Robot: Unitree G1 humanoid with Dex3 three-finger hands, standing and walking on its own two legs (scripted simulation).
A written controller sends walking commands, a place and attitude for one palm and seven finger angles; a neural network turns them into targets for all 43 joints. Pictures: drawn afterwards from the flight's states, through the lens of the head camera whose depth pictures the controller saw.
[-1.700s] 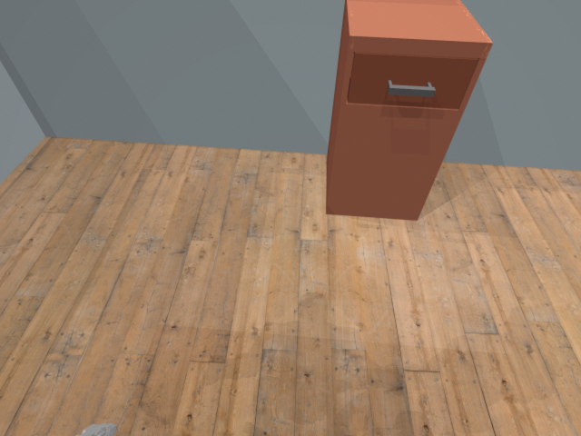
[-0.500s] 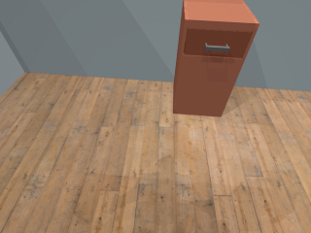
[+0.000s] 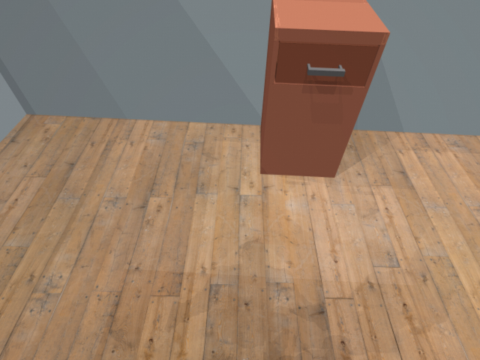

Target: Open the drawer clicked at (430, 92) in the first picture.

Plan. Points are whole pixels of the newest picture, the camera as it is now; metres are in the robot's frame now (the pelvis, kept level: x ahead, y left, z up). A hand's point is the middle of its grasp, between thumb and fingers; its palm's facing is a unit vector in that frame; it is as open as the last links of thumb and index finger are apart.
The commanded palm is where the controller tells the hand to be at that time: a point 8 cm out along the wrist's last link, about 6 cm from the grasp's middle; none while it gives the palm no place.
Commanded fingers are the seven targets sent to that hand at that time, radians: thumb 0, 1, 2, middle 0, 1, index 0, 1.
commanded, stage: walk to a spot facing it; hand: left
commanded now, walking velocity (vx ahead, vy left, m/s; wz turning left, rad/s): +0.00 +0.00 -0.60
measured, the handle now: (325, 69) +1.20 -0.27 -0.09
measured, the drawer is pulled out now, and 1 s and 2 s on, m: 0.00 0.00 0.00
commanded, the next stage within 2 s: none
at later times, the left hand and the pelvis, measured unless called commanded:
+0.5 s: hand out of the picture +0.04 +0.16 -0.17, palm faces -0.19 -0.96 -0.22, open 7.4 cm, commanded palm none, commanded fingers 0.00 0.90 0.90 -0.20 -0.30 -0.20 -0.30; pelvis -0.04 -0.02 +0.00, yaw -15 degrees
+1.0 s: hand (169, 353) +0.17 +0.15 -0.16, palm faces -0.55 -0.81 -0.19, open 7.4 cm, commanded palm none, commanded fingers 0.00 0.90 0.90 -0.20 -0.30 -0.20 -0.30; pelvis -0.02 +0.02 +0.00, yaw -35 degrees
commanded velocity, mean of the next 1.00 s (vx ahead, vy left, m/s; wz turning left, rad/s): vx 0.12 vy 0.00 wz -0.60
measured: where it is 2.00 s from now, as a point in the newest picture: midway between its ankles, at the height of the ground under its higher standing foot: outside the picture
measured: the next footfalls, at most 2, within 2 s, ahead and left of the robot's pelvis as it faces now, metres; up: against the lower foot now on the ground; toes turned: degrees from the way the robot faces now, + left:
left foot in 0.68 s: +0.02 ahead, +0.13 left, +0.00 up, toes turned -21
right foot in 1.16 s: -0.01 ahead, -0.20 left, +0.00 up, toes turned -48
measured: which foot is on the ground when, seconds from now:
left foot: down 0.00-0.20, up 0.22-0.66, down 0.68-1.00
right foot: down 0.00-0.66, up 0.68-1.00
